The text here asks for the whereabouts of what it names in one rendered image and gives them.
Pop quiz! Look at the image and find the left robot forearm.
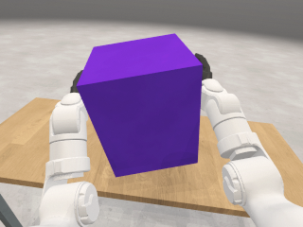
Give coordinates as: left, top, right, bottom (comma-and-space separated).
39, 93, 91, 222

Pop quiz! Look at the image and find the right robot upper arm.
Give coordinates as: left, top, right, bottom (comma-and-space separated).
222, 156, 303, 227

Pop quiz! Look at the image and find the carton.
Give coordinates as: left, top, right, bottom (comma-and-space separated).
76, 33, 203, 177

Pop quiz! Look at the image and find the right robot forearm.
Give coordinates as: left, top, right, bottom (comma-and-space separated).
201, 79, 284, 194

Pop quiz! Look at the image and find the robot right hand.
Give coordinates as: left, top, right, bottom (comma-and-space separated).
194, 53, 213, 80

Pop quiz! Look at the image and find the left robot upper arm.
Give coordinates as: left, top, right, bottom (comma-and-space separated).
29, 181, 99, 227

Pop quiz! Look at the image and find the table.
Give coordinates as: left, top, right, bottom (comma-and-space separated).
0, 97, 303, 227

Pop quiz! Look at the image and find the robot left hand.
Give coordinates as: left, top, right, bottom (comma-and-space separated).
70, 70, 83, 94

